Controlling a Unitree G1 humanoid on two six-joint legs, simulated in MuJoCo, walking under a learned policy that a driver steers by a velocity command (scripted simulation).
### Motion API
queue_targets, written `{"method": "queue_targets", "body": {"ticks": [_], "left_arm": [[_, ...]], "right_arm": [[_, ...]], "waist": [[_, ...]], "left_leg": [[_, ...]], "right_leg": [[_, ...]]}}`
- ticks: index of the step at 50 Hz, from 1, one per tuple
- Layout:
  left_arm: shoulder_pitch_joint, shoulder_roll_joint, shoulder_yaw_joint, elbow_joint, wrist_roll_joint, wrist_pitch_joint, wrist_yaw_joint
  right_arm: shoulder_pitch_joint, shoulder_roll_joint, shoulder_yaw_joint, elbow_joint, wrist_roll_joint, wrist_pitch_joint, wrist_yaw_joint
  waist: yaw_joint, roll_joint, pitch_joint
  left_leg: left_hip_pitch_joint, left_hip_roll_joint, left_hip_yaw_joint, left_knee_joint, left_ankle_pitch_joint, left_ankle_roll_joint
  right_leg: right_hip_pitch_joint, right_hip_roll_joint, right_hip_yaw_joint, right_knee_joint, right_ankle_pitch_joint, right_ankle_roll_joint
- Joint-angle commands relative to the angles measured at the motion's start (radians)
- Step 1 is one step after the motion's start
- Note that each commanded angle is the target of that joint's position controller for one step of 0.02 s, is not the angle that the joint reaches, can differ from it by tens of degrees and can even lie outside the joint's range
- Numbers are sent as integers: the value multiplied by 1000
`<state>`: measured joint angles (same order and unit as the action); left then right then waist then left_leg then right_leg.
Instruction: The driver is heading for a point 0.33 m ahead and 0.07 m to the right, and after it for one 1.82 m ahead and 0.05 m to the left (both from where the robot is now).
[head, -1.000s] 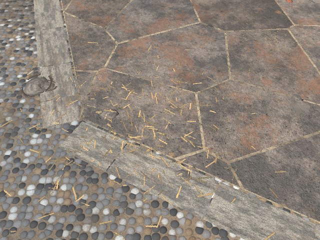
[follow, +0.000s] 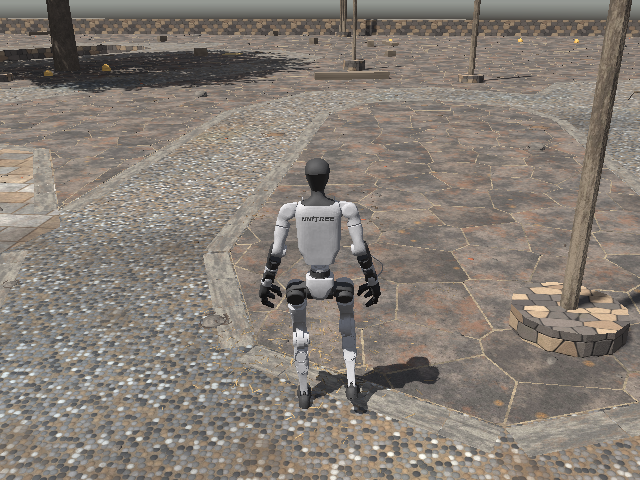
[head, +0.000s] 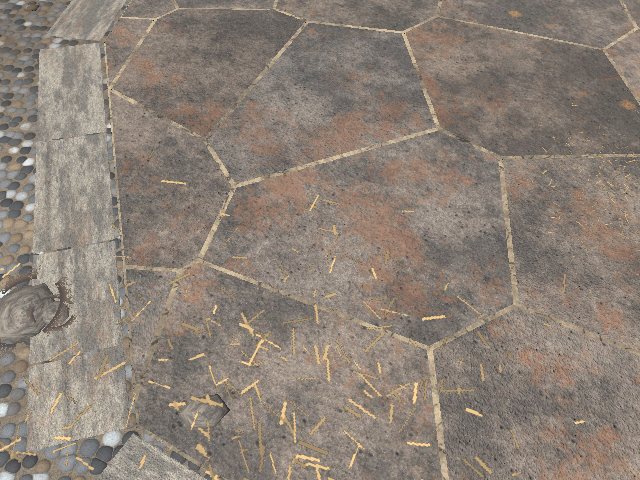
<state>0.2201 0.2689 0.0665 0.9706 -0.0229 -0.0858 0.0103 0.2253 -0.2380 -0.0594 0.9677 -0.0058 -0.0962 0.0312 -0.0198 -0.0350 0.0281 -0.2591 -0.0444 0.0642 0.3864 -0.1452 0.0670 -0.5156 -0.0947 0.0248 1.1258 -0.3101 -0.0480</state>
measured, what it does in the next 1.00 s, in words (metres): walks ahead: right foot, then left foot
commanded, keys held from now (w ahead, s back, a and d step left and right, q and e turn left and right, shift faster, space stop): w+e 0.34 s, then e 0.04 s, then q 0.62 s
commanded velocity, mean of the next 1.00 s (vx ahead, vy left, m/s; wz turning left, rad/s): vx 0.28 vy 0.00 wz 0.02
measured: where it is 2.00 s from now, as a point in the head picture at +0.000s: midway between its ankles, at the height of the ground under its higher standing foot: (352, 436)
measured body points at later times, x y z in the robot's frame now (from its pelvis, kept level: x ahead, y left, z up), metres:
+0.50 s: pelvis +0.28 -0.08 -0.01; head +0.32 -0.09 +0.43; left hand +0.47 +0.16 -0.13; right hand +0.29 -0.36 -0.15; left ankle +0.18 +0.08 -0.64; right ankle +0.34 -0.16 -0.74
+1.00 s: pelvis +0.41 -0.06 -0.01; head +0.47 -0.04 +0.44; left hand +0.56 +0.22 -0.14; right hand +0.55 -0.34 -0.11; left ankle +0.45 +0.03 -0.74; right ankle +0.35 -0.18 -0.67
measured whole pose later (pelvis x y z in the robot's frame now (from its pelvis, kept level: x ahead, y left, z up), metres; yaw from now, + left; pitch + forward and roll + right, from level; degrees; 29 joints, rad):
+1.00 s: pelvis +0.41 -0.06 -0.01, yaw +3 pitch +3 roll -1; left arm 0.06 0.29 0.08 0.86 0.00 0.01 0.04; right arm 0.15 -0.28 -0.09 0.81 0.00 -0.02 0.01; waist -0.03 -0.02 0.06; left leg -0.39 -0.02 0.00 0.55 -0.21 0.06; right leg -0.43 0.01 -0.02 1.08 -0.55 0.02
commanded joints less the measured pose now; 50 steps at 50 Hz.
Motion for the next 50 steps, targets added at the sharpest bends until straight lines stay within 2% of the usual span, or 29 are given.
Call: {"method": "queue_targets", "body": {"ticks": [1,4,8,13,14,16,17,18,19,20,21,22,23,24,25,27,29,31,35,39,42,43,44,45,46,47,48,49,50], "left_arm": [[44,46,17,-37,5,13,6],[-43,45,19,-66,8,16,0],[-160,25,8,-106,2,12,-20],[-272,19,-4,-172,2,13,-50],[-278,23,-3,-186,2,13,-57],[-240,54,10,-201,3,14,-70],[-168,82,26,-193,4,17,-72],[-16,129,53,-158,6,17,-70],[131,216,86,-135,14,21,-54],[131,300,93,-138,17,20,-43],[202,204,64,-130,20,22,-37],[144,156,48,-135,26,19,-33],[56,118,35,-151,18,15,-31],[-6,84,23,-157,23,12,-30],[-34,67,16,-155,38,7,-29],[-70,60,10,-140,55,-6,-31],[-93,77,11,-126,59,-12,-20],[-115,106,18,-123,52,-1,-2],[-92,128,23,-107,43,32,26],[-85,133,29,-103,31,68,39],[-95,149,37,-116,15,90,48],[-105,154,39,-123,8,97,52],[-111,157,41,-126,1,101,57],[-71,150,42,-123,8,99,56],[-96,108,29,-168,46,88,47],[-145,76,16,-202,57,80,36],[-143,99,23,-191,33,73,20],[-160,106,27,-186,7,73,17],[-158,109,31,-172,12,77,26]], "right_arm": [[-6,-130,-22,-38,-3,-19,-12],[34,-146,-26,-20,-6,-17,-33],[68,-149,-24,-7,-3,-17,-45],[133,-159,-30,24,7,8,-50],[130,-167,-33,23,10,16,-52],[97,-197,-42,5,14,31,-61],[84,-210,-46,-4,14,40,-66],[58,-208,-44,-20,12,52,-73],[64,-200,-36,-49,3,49,-78],[204,-35,18,-73,-32,18,-50],[176,-111,6,-35,10,-19,-31],[83,-154,-10,-53,54,-30,-25],[29,-152,-9,-62,54,-30,-32],[3,-152,-18,-53,38,-18,-42],[22,-148,-24,-47,33,3,-47],[85,-99,-22,-23,31,42,-56],[86,-84,-22,-26,23,56,-63],[43,-90,-22,-47,17,59,-60],[-51,-98,-24,-98,21,69,-45],[-103,-105,-31,-146,18,86,-31],[-109,-105,-36,-177,23,88,-12],[-90,-104,-38,-179,25,86,-5],[-45,-113,-44,-173,23,80,-1],[16,-176,-66,-166,16,76,-8],[75,-299,-99,-173,-2,76,-30],[111,-298,-90,-178,-20,78,-32],[79,-252,-75,-197,-12,71,-26],[0,-229,-72,-218,2,66,-31],[-52,-213,-70,-229,18,69,-36]], "waist": [[37,108,-30],[15,89,-4],[-23,89,27],[-55,70,69],[-49,76,68],[-8,111,24],[35,130,-29],[116,116,-99],[170,24,-202],[52,-237,-338],[118,-108,-476],[125,-70,-347],[95,14,-238],[67,47,-167],[30,24,-143],[-19,2,-124],[-38,-24,-111],[-30,-42,-111],[15,-36,-102],[32,-42,-66],[25,-57,-58],[9,-56,-66],[-20,-44,-88],[-38,32,-138],[-34,250,-201],[-48,334,-306],[-48,196,-321],[-22,144,-241],[1,79,-173]], "left_leg": [[73,273,-241,-259,108,168],[116,268,-157,-281,155,147],[137,245,-31,-304,165,106],[334,307,34,-239,263,89],[367,320,45,-205,333,82],[398,328,77,-82,656,60],[396,322,96,35,824,46],[343,279,125,246,897,13],[116,230,127,549,657,-39],[-340,9,67,941,-372,-111],[-390,5,-140,1057,-493,-95],[-442,67,-148,1052,-435,-76],[-433,121,-130,970,-363,-69],[-387,148,-123,899,-329,-72],[-293,169,-132,855,-300,-70],[-186,163,-137,767,-247,-79],[-187,151,-138,656,-162,-94],[-206,147,-115,536,-55,-100],[-242,144,-83,411,34,-100],[-286,132,-57,356,-63,-85],[-280,106,-24,289,-145,-57],[-240,90,-5,225,-118,-41],[-143,63,12,116,-14,-17],[16,80,-68,38,255,29],[237,285,-367,73,786,152],[388,443,-630,35,898,352],[361,423,-570,23,777,333],[295,358,-463,20,650,272],[223,303,-401,2,524,214]], "right_leg": [[-110,-66,34,-74,103,16],[-187,-63,44,-227,271,31],[-145,-18,6,-422,434,21],[-209,7,-26,-528,360,-12],[-207,15,-41,-536,312,-23],[-109,66,-101,-534,203,-55],[-2,104,-132,-526,159,-75],[188,154,-147,-584,206,-102],[489,55,38,-601,361,-160],[888,-249,560,-630,549,-372],[933,-301,671,-722,641,-391],[830,-266,472,-710,779,-334],[672,-225,325,-717,823,-280],[524,-195,242,-754,813,-250],[409,-172,183,-792,817,-232],[281,-143,86,-843,841,-222],[259,-126,6,-861,890,-213],[291,-110,-57,-870,868,-191],[386,-132,-93,-878,745,-176],[467,-180,-87,-830,655,-170],[512,-213,-75,-740,694,-148],[518,-207,-85,-690,725,-126],[497,-177,-119,-604,754,-87],[424,-104,-162,-449,673,-20],[159,25,-210,-162,257,66],[-71,187,-79,75,-397,99],[-106,130,58,160,-396,86],[-142,102,60,152,-314,77],[-157,84,49,82,-236,83]]}}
